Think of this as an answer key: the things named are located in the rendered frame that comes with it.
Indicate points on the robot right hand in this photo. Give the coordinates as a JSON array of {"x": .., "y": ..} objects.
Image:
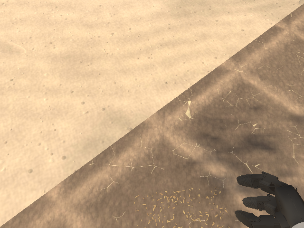
[{"x": 286, "y": 208}]

